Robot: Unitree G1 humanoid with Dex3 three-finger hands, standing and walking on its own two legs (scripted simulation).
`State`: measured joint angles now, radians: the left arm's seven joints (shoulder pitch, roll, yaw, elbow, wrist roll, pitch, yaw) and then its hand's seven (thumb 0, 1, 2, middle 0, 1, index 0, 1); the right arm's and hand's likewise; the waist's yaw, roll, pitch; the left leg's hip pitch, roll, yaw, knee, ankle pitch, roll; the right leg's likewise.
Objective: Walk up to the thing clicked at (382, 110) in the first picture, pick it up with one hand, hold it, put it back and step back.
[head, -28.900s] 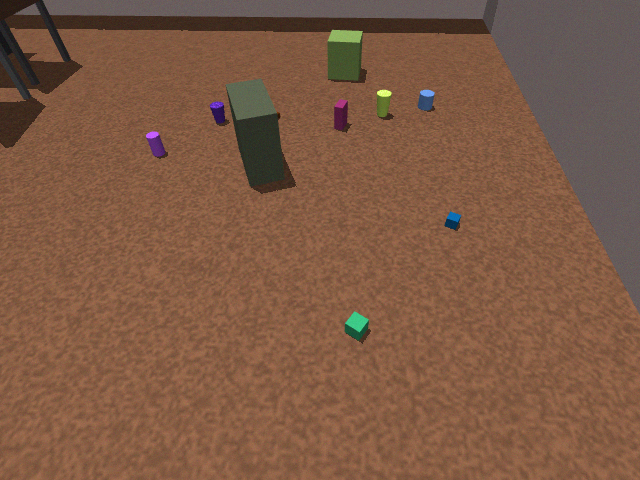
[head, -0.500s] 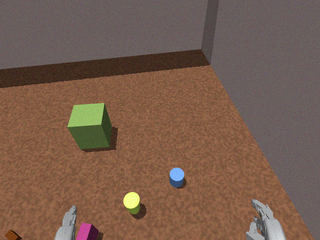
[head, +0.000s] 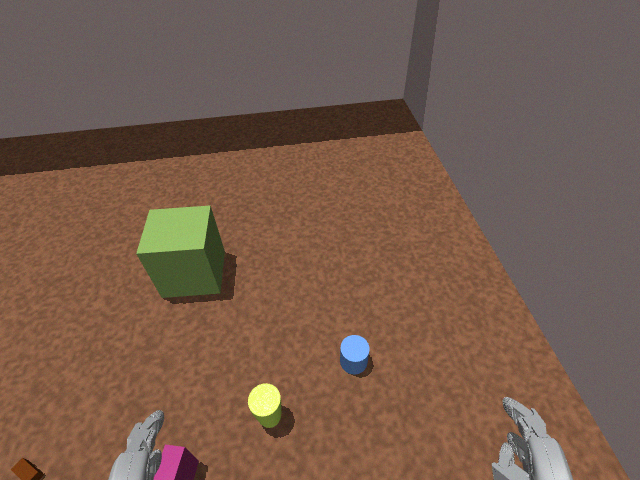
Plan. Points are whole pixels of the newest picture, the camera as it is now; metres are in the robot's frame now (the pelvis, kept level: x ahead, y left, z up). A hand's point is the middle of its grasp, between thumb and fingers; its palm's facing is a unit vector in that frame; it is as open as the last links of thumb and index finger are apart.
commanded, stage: stand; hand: left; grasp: from the side
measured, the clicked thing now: (267, 408) +0.46 +0.18 -0.65
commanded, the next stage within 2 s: none
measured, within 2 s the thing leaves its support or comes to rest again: neither
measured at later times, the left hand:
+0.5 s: hand out of the picture +0.13 +0.23 -0.10, palm faces -0.02 -0.94 -0.34, open 7.5 cm
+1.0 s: hand out of the picture +0.04 +0.25 -0.10, palm faces +0.02 -0.94 -0.34, open 7.4 cm
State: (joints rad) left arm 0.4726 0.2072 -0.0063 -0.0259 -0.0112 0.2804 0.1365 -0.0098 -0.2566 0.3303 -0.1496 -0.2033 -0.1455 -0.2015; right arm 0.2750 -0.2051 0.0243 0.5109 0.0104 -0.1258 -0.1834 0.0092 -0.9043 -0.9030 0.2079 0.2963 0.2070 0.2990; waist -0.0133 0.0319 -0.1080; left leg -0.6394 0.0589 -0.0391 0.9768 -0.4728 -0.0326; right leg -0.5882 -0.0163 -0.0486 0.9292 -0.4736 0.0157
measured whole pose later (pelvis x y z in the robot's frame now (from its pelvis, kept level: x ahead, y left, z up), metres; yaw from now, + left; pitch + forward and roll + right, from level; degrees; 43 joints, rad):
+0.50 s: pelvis +0.00 +0.00 +0.02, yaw +0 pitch +2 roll +0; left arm 0.24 0.32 0.01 0.59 0.05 0.04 0.02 0.01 0.87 0.89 -0.21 -0.30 -0.20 -0.30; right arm 0.18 -0.29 -0.02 0.80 -0.06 -0.02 -0.02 0.01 -0.90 -0.90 0.21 0.30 0.21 0.30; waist 0.02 -0.02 0.01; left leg -0.45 0.02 -0.01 0.84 -0.41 -0.02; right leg -0.43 -0.05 -0.02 0.84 -0.44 0.02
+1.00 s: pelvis -0.01 +0.01 +0.06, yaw +0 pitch -4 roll +0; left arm 0.17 0.32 0.01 1.10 0.02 0.00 0.02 0.01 0.90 0.90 -0.20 -0.30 -0.20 -0.30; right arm 0.16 -0.30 -0.02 1.09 -0.02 0.01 -0.01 0.00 -0.91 -0.90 0.21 0.30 0.21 0.30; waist 0.02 0.01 0.06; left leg -0.15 0.02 0.00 0.43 -0.21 -0.01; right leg -0.12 -0.05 -0.03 0.43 -0.24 0.03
